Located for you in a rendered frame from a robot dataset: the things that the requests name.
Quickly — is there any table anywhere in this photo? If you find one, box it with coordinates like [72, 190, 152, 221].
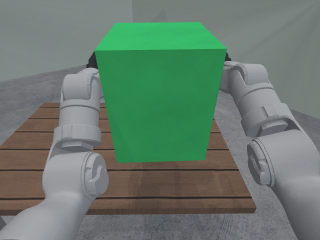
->
[0, 102, 257, 231]

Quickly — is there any right robot forearm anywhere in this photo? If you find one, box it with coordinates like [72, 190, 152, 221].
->
[219, 61, 320, 165]

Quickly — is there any left robot forearm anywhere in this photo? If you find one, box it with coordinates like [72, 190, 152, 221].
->
[42, 67, 104, 192]

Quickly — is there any left robot hand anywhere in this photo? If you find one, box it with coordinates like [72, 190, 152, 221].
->
[86, 52, 98, 69]

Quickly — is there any right robot hand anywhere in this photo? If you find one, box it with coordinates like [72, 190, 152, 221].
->
[225, 53, 231, 62]

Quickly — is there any carton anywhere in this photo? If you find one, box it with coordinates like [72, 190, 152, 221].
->
[94, 22, 227, 163]

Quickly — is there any left robot upper arm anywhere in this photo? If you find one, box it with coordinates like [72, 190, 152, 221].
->
[0, 151, 109, 240]

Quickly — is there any right robot upper arm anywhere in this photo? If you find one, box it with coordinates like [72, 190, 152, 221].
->
[247, 129, 320, 240]

